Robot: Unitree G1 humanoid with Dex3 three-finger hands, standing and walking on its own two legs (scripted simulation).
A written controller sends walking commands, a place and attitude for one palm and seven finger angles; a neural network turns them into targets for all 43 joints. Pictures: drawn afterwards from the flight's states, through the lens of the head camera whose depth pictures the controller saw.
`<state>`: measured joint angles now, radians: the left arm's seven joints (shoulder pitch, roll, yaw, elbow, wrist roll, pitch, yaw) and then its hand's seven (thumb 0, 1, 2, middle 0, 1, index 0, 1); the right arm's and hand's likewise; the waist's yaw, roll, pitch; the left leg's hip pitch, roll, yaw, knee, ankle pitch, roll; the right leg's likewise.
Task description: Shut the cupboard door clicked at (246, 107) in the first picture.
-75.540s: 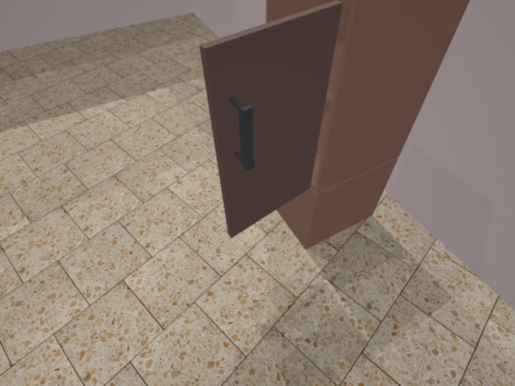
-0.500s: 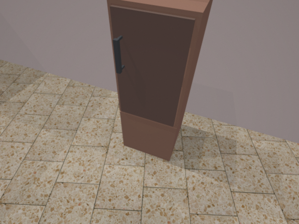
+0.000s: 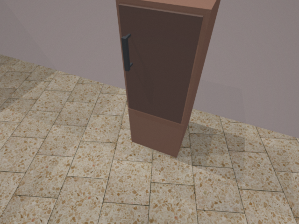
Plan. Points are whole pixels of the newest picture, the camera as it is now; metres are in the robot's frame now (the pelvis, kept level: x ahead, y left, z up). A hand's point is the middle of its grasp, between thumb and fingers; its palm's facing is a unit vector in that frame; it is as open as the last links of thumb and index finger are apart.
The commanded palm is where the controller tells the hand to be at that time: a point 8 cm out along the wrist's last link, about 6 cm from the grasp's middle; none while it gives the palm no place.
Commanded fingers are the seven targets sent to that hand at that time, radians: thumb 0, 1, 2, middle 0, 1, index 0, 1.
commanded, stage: let the arm hang, fingers relaxed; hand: left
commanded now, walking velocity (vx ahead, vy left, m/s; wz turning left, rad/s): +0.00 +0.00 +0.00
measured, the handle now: (128, 52) +0.81 +0.15 +0.06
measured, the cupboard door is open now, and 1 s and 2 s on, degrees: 0 0 0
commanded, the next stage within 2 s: look to check the result in 0.34 s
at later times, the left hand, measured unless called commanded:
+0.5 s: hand out of the picture -0.05 +0.13 -0.18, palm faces +0.05 -0.99 -0.14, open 7.4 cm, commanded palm none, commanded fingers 0.00 0.90 0.90 -0.20 -0.30 -0.20 -0.30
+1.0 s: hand out of the picture -0.02 +0.13 -0.18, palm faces +0.05 -0.99 -0.14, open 7.4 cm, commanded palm none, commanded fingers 0.00 0.90 0.90 -0.20 -0.30 -0.20 -0.30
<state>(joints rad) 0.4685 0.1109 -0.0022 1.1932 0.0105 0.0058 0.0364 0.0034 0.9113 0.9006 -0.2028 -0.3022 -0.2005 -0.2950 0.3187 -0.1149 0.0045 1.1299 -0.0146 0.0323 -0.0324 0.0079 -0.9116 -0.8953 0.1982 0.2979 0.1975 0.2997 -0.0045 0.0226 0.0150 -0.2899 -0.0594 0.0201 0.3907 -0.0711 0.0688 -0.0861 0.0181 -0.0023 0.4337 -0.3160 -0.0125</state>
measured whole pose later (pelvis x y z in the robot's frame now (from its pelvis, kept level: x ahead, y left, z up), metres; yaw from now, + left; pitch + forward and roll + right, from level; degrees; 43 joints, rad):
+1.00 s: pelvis +0.03 -0.02 +0.00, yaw +0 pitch -2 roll +0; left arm 0.38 0.09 0.00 1.16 0.00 -0.01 0.04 0.00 0.91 0.90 -0.20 -0.30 -0.20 -0.30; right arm 0.29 -0.13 0.01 1.14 -0.01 0.01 -0.04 0.01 -0.92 -0.90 0.20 0.30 0.20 0.30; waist -0.01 -0.01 0.04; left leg -0.26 -0.05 0.01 0.42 -0.13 0.05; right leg -0.02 0.03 0.00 0.39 -0.34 -0.03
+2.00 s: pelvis +0.05 -0.03 +0.00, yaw +0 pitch -2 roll +1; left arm 0.39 0.10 0.00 1.16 0.00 -0.01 0.05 0.00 0.91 0.90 -0.20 -0.30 -0.20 -0.30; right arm 0.29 -0.13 0.02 1.15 -0.01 0.01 -0.05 0.01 -0.91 -0.90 0.20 0.30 0.20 0.30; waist 0.00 -0.02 0.05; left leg -0.22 -0.05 0.01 0.44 -0.18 0.03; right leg 0.04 0.03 0.00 0.36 -0.36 -0.05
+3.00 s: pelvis +0.06 -0.04 +0.00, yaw -1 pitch -2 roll +1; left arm 0.39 0.10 0.00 1.16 0.00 -0.01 0.05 0.00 0.91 0.90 -0.20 -0.30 -0.20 -0.30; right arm 0.29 -0.12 0.02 1.15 -0.01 0.01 -0.05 0.01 -0.91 -0.90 0.20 0.30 0.20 0.30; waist 0.00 -0.02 0.06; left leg -0.22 -0.04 0.01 0.46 -0.20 0.02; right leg 0.05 0.04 0.00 0.36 -0.37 -0.06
